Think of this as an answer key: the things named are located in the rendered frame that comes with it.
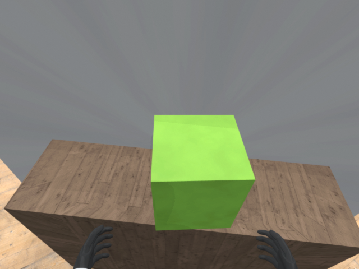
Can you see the pedestal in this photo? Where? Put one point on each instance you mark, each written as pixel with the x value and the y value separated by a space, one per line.
pixel 74 187

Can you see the carton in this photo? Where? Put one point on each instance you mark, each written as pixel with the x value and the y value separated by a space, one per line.
pixel 200 172

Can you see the right robot hand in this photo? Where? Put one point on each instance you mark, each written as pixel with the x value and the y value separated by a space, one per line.
pixel 282 256

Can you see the left robot hand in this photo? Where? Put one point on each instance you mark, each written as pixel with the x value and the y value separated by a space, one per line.
pixel 87 257

